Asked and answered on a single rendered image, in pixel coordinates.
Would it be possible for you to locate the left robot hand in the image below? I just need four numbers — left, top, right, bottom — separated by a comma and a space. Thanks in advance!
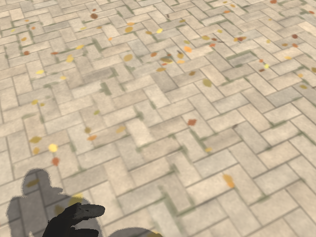
42, 202, 105, 237

